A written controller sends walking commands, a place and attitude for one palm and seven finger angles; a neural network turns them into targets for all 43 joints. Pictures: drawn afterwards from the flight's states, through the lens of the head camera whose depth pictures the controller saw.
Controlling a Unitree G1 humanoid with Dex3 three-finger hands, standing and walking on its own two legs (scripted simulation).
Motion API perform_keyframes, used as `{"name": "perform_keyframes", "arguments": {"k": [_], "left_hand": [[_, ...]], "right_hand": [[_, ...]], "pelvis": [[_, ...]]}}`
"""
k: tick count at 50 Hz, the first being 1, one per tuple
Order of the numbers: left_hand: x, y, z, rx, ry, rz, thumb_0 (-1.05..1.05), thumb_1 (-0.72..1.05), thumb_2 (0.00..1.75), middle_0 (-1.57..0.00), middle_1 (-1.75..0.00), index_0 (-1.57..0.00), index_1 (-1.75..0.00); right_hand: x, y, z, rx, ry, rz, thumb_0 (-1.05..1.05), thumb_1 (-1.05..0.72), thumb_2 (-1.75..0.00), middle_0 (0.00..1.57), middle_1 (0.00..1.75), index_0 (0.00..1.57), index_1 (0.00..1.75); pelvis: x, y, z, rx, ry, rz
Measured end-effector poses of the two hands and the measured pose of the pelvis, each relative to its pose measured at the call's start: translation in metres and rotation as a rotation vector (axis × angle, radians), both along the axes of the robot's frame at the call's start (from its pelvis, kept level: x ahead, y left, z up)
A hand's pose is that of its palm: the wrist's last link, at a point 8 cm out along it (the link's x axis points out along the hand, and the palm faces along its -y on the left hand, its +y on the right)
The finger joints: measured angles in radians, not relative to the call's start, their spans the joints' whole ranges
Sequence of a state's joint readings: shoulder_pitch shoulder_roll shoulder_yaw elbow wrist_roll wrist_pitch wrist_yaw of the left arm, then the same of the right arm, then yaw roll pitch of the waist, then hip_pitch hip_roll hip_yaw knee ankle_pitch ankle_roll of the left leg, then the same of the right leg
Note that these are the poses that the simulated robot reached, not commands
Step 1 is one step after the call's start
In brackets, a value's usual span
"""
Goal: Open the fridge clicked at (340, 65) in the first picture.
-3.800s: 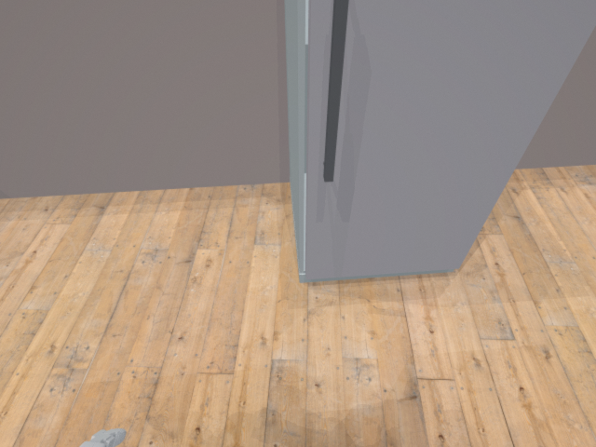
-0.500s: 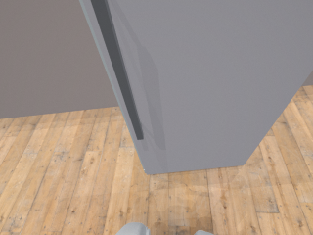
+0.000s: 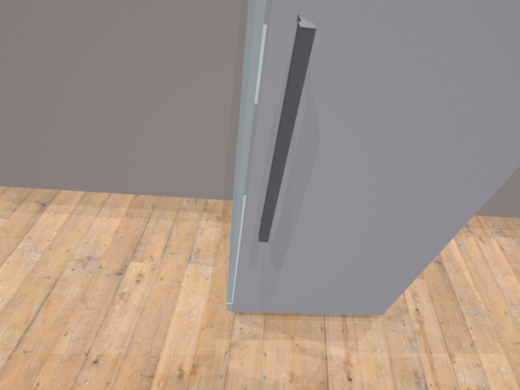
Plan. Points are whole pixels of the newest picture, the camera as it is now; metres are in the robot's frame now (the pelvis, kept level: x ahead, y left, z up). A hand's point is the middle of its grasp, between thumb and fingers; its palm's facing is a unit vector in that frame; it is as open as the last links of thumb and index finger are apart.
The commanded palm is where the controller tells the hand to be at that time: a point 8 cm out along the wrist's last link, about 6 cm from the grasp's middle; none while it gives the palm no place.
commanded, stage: come to a stop and stand still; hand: left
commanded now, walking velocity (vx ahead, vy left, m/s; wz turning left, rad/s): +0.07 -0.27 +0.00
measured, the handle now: (278, 154) +0.52 +0.01 +0.10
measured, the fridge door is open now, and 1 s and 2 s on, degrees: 0 0 0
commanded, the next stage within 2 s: look again from close up in 0.76 s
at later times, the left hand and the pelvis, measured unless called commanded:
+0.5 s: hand out of the picture +0.11 +0.12 -0.18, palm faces -0.04 -0.98 -0.19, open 7.3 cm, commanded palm none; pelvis +0.02 -0.05 -0.01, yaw -1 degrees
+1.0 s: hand out of the picture +0.00 +0.17 -0.19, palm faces +0.01 -0.97 -0.23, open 7.3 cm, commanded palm none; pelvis +0.00 -0.02 -0.02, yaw -2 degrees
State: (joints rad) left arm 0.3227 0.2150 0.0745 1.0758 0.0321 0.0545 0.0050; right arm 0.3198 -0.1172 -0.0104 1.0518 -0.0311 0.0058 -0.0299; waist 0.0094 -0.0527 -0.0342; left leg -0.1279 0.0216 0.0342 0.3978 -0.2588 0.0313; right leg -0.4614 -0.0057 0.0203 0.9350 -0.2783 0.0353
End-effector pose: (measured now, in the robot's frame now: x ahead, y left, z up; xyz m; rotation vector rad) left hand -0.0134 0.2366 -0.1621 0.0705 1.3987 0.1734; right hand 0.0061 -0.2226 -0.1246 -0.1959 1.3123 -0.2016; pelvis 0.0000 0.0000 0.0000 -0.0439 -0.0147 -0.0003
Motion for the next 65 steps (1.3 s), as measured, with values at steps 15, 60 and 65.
{"name": "perform_keyframes", "arguments": {"k": [15, 60, 65], "left_hand": [[0.033, -0.013, 0.002, -0.009, 0.091, -0.108, 0.01, 0.91, 0.9, -0.2, -0.3, -0.2, -0.3], [-0.002, 0.021, 0.011, 0.1, -0.015, -0.076, 0.0, 0.91, 0.9, -0.2, -0.3, -0.2, -0.3], [-0.001, 0.021, 0.014, 0.095, -0.013, -0.095, 0.0, 0.91, 0.9, -0.2, -0.3, -0.2, -0.3]], "right_hand": [[-0.104, 0.019, 0.003, 0.023, 0.291, -0.189, 0.0, -0.9, -0.9, 0.2, 0.3, 0.2, 0.3], [0.036, 0.006, -0.029, 0.058, -0.112, 0.048, 0.0, -0.94, -0.9, 0.2, 0.3, 0.2, 0.3], [0.021, 0.009, -0.031, 0.067, -0.082, 0.033, 0.0, -0.93, -0.9, 0.2, 0.3, 0.2, 0.3]], "pelvis": [[0.008, -0.007, 0.001, 0.011, 0.034, -0.04], [-0.012, 0.016, -0.016, 0.045, -0.024, -0.021], [-0.012, 0.02, -0.014, 0.051, -0.012, -0.031]]}}
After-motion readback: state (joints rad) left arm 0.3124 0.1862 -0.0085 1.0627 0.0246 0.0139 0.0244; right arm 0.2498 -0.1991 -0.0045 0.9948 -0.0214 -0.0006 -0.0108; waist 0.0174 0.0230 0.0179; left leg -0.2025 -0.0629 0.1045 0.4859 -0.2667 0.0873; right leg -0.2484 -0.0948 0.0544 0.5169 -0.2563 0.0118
